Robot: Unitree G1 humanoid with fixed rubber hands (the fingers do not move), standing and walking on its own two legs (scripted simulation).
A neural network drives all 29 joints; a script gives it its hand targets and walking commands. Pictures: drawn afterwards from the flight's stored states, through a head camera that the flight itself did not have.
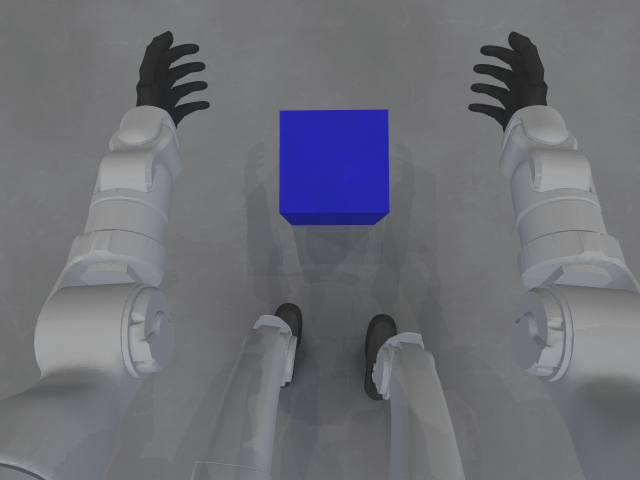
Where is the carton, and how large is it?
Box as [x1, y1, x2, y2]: [279, 110, 388, 224]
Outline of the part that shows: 280,111 279,212 291,224 374,224 388,212 387,110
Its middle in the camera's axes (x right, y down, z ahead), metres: +0.03 -0.15 +0.87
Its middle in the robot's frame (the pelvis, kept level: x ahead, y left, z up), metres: +0.53 +0.05 -0.53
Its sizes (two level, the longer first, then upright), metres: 0.210 0.200 0.250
